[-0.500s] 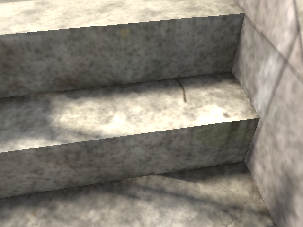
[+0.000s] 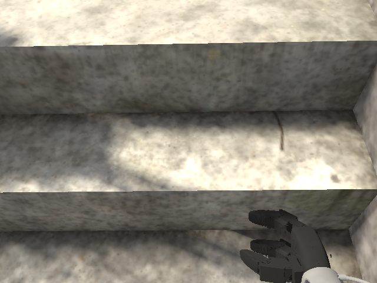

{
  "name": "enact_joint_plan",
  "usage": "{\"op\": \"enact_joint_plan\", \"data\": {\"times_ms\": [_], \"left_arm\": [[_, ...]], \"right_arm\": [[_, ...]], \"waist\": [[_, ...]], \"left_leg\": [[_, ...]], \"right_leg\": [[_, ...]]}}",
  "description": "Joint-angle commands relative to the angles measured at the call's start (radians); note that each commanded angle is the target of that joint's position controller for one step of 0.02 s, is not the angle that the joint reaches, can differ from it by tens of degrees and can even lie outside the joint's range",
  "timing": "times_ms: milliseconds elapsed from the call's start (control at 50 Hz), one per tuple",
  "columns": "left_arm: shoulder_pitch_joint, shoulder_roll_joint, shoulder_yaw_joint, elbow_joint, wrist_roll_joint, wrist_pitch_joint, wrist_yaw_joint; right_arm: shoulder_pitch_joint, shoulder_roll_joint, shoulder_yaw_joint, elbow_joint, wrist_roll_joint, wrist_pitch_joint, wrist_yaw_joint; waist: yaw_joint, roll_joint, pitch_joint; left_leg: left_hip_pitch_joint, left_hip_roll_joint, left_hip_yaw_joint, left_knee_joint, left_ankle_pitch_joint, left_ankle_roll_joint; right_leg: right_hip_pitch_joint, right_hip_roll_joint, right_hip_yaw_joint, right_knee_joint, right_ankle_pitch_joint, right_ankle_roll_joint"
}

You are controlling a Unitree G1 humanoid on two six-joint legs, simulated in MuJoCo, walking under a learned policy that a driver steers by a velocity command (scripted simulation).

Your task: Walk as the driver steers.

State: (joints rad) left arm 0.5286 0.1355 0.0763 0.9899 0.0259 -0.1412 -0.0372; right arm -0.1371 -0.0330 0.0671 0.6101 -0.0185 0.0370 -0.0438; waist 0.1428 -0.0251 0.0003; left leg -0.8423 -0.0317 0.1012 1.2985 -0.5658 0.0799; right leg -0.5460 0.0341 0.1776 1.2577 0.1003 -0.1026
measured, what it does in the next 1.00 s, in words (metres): climbs: right foot 0.22 m higher, then left foot 0.22 m lower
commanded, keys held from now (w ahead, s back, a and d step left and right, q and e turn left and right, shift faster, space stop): w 0.32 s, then w+q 0.10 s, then q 0.58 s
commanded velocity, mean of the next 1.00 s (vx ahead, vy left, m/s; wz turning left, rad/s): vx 0.25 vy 0.05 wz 0.27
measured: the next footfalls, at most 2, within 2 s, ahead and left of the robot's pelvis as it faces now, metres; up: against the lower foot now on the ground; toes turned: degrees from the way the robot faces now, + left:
right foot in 0.50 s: +0.31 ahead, -0.26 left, +0.22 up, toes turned -9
left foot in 0.94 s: +0.09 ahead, +0.03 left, +0.00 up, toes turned -3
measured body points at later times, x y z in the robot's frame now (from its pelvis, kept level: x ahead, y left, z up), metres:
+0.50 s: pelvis +0.15 -0.08 +0.13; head +0.21 -0.09 +0.57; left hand +0.44 +0.02 +0.06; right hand +0.02 -0.26 -0.01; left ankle +0.06 +0.09 -0.61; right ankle +0.32 -0.23 -0.41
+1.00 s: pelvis +0.14 -0.05 +0.12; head +0.16 -0.04 +0.57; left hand +0.48 +0.15 +0.18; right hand -0.03 -0.28 +0.01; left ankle +0.08 +0.02 -0.58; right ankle +0.23 -0.25 -0.37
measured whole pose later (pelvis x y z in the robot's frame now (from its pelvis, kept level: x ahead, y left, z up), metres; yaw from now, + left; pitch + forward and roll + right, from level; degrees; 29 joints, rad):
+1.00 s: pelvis +0.14 -0.05 +0.12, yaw +9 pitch +4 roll -5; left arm -0.24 0.19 0.01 0.38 -0.03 0.03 -0.01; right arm 0.72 -0.19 -0.02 1.03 -0.01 0.02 0.13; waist -0.13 0.07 -0.04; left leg -0.43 -0.02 -0.09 0.91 -0.20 0.16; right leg -1.09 -0.19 0.02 1.81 -0.64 0.09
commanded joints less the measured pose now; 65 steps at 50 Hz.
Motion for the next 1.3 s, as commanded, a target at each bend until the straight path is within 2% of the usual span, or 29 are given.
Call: {"op": "enact_joint_plan", "data": {"times_ms": [20,100,260,340,360,380,400,420,460,500,520,540,560,640,680,740,820,840,860,900,960,980,1000,1020,1040,1060,1100,1220,1300], "left_arm": [[-0.263,-0.094,-0.028,-0.304,0.054,0.046,0.056],[-0.147,-0.112,-0.084,-0.292,0.000,0.090,0.103],[-0.548,-0.061,-0.098,-0.426,-0.013,0.101,0.119],[-0.731,-0.060,-0.109,-0.517,-0.004,0.094,0.091],[-0.623,-0.067,-0.166,-0.426,0.033,0.155,-0.009],[-0.613,-0.046,-0.159,-0.408,0.056,0.165,-0.042],[-0.625,-0.026,-0.159,-0.403,0.074,0.165,-0.059],[-0.780,-0.071,-0.122,-0.534,0.008,0.100,0.020],[-0.804,-0.023,-0.120,-0.580,-0.022,0.080,0.058],[-0.564,-0.061,-0.107,-0.482,-0.101,0.121,0.084],[-0.307,0.062,-0.052,-0.413,-0.092,0.109,0.110],[-0.066,0.261,0.013,-0.390,-0.034,0.096,0.122],[-0.106,0.326,0.032,-0.428,-0.003,0.109,0.143],[-0.512,0.042,-0.042,-0.415,0.000,0.139,0.177],[-0.608,-0.014,-0.073,-0.451,0.024,0.127,0.175],[-0.793,0.072,-0.053,-0.481,0.042,0.082,0.166],[-0.900,0.114,-0.050,-0.518,0.033,0.076,0.116],[-0.882,0.145,-0.065,-0.640,-0.047,0.035,0.101],[-0.985,0.253,-0.037,-0.691,-0.047,0.034,0.094],[-0.789,0.202,-0.042,-0.656,-0.062,0.084,0.073],[-0.742,0.031,-0.084,-0.633,-0.078,0.181,-0.004],[-0.503,-0.029,-0.082,-0.691,0.013,0.257,-0.019],[-0.823,0.131,-0.045,-0.577,-0.095,0.207,0.021],[-0.805,0.159,-0.019,-0.541,-0.099,0.136,0.041],[-0.821,0.065,-0.036,-0.519,-0.112,0.096,0.055],[-0.720,0.037,-0.063,-0.492,-0.020,0.026,0.064],[-0.561,0.166,-0.026,-0.430,0.027,0.032,0.058],[-0.780,0.134,-0.015,-0.527,0.065,0.105,0.034],[-0.596,0.094,0.002,-0.483,0.042,0.164,-0.033]], "right_arm": [[0.075,-0.238,-0.135,0.154,0.000,-0.032,0.001],[0.250,-0.022,-0.074,0.371,0.000,-0.095,0.020],[0.559,-0.227,-0.127,0.424,0.000,-0.174,0.027],[0.663,-0.227,-0.133,0.397,-0.018,-0.182,-0.009],[0.775,-0.119,-0.062,0.488,-0.109,-0.130,0.049],[0.799,-0.150,-0.063,0.484,-0.116,-0.121,0.077],[0.779,-0.173,-0.059,0.491,-0.115,-0.121,0.085],[0.650,-0.234,-0.129,0.356,-0.003,-0.148,0.004],[0.606,-0.240,-0.141,0.346,0.000,-0.115,-0.052],[0.704,-0.335,-0.184,0.335,0.010,-0.078,-0.029],[0.645,-0.359,-0.181,0.315,0.019,-0.112,0.007],[0.496,-0.324,-0.180,0.171,0.089,-0.137,0.039],[0.417,-0.300,-0.179,0.135,0.063,-0.145,0.045],[0.402,-0.144,-0.159,0.108,-0.043,-0.039,0.036],[0.472,-0.178,-0.156,0.133,-0.094,0.019,0.038],[0.461,-0.239,-0.162,0.097,-0.045,0.071,0.007],[0.730,-0.251,-0.159,0.102,-0.059,0.087,-0.014],[0.990,-0.174,-0.110,0.317,0.009,0.040,0.126],[1.143,-0.198,-0.111,0.358,-0.025,0.033,0.179],[1.032,-0.242,-0.120,0.367,-0.058,0.030,0.200],[1.150,-0.153,-0.104,0.490,-0.018,-0.030,0.178],[0.589,-0.544,-0.154,0.259,0.106,-0.074,0.172],[0.821,-0.363,-0.083,0.296,-0.004,-0.105,0.165],[0.865,-0.354,-0.069,0.281,-0.029,-0.096,0.171],[0.919,-0.233,-0.029,0.324,-0.083,-0.075,0.144],[0.830,-0.335,-0.066,0.250,-0.008,-0.099,0.094],[0.543,-0.370,-0.081,0.074,0.093,-0.121,0.061],[0.618,-0.264,-0.059,-0.018,0.088,-0.131,0.008],[0.419,-0.359,-0.118,-0.034,0.063,-0.081,0.079]], "waist": [[-0.083,0.100,0.043],[0.026,0.077,0.172],[-0.139,0.034,0.117],[-0.211,0.030,0.080],[-0.237,0.079,-0.122],[-0.227,0.096,-0.065],[-0.222,0.063,-0.089],[-0.233,0.147,0.061],[-0.224,0.190,0.068],[-0.209,0.242,-0.182],[-0.071,0.272,-0.403],[0.080,-0.139,-0.620],[0.091,-0.350,-0.720],[-0.238,-0.189,-0.108],[-0.326,-0.035,-0.079],[-0.430,-0.056,-0.069],[-0.523,-0.046,-0.028],[-0.337,-0.006,0.081],[-0.387,-0.087,0.069],[-0.249,0.048,0.003],[-0.263,0.135,0.013],[0.043,0.579,0.034],[-0.247,0.215,-0.054],[-0.207,0.215,-0.219],[-0.201,0.028,-0.250],[-0.149,0.150,-0.272],[-0.135,0.150,-0.224],[-0.264,0.147,-0.128],[-0.194,0.263,-0.095]], "left_leg": [[0.269,0.277,-0.676,-0.799,-0.348,0.100],[0.099,0.214,-0.309,-0.851,0.011,0.058],[0.615,0.322,-0.401,-1.053,-0.006,0.169],[0.805,0.353,-0.378,-1.131,0.034,0.189],[0.851,0.304,-0.458,-0.988,0.150,0.195],[0.898,0.325,-0.412,-1.031,0.198,0.205],[0.836,0.315,-0.365,-1.045,0.237,0.195],[0.793,0.296,-0.287,-1.114,0.341,0.199],[0.688,0.191,-0.154,-1.123,0.726,0.122],[0.606,0.191,-0.153,-1.081,1.129,0.138],[0.634,0.178,-0.113,-0.745,1.435,0.073],[0.320,0.072,-0.104,-0.232,0.970,-0.058],[0.252,-0.067,-0.203,0.223,0.268,-0.115],[-0.035,0.050,-0.308,0.484,0.452,-0.083],[0.089,-0.011,-0.164,0.647,0.570,-0.088],[0.225,-0.021,-0.180,0.740,0.651,-0.098],[0.357,0.016,-0.112,0.210,0.582,-0.060],[0.238,-0.001,-0.152,0.251,0.756,-0.081],[0.240,0.033,-0.140,0.136,0.750,-0.067],[0.298,0.113,-0.132,-0.354,0.851,-0.003],[0.521,0.078,-0.120,-0.851,0.887,0.100],[0.179,0.269,-1.099,-1.012,0.263,0.385],[0.340,0.168,-0.772,-0.873,0.807,0.238],[0.517,0.114,-0.550,-0.666,1.411,0.142],[0.633,0.076,-0.578,-0.720,1.141,-0.034],[0.812,0.143,-0.729,-0.630,1.303,0.046],[0.792,0.265,-0.950,-0.774,0.960,0.240],[0.692,0.072,-0.738,-0.709,0.869,0.174],[0.601,0.123,-0.870,-0.884,0.855,0.223]], "right_leg": [[-0.644,0.095,0.074,0.906,-0.178,-0.010],[-0.624,0.057,0.009,0.747,-0.151,0.025],[-1.038,-0.032,-0.067,1.093,-0.296,0.002],[-1.091,-0.137,-0.172,0.984,-0.331,0.015],[-1.252,-0.152,-0.040,0.941,-0.216,-0.125],[-1.292,-0.185,-0.075,0.940,-0.225,-0.153],[-1.214,-0.195,-0.121,0.891,-0.225,-0.170],[-0.984,-0.180,-0.270,0.715,-0.441,0.003],[-0.609,-0.239,-0.197,0.228,-0.545,0.072],[0.103,-0.053,-0.379,-0.117,-0.713,0.079],[0.359,-0.092,-0.256,-0.147,-0.553,0.065],[0.670,-0.464,0.309,-0.334,-0.121,-0.084],[0.643,-0.566,0.668,-0.677,0.186,-0.166],[0.015,-0.441,0.059,-0.341,-0.583,-0.013],[-0.197,-0.387,-0.055,-0.247,-0.612,0.017],[-0.445,-0.446,-0.022,-0.276,-0.752,-0.001],[-0.362,-0.398,-0.177,-0.170,-0.725,0.083],[-0.479,-0.214,-0.316,-0.178,-0.635,0.105],[-0.420,-0.368,-0.176,-0.157,-0.451,0.079],[-0.276,-0.407,-0.126,-0.075,-0.597,0.124],[-0.415,-0.245,-0.327,0.526,-0.834,0.175],[-0.698,-0.023,-0.179,0.918,-0.709,0.202],[-0.687,0.071,-0.036,1.051,-0.627,0.111],[-0.698,0.093,-0.101,1.116,-0.629,0.095],[-0.705,0.041,-0.094,1.021,-0.400,0.083],[-0.771,0.017,-0.073,1.078,-0.454,0.102],[-0.701,0.007,0.016,1.121,-0.424,0.200],[-0.339,-0.016,-0.186,0.139,-0.463,0.231],[0.090,0.013,-0.219,-0.525,-0.552,0.189]]}}
Keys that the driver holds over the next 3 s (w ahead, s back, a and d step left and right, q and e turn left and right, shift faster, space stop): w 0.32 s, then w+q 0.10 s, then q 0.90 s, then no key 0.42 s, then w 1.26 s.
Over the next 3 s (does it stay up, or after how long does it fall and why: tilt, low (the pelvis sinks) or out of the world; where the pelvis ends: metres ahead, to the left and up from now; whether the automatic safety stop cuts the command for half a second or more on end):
stays up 0.20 -0.15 0.18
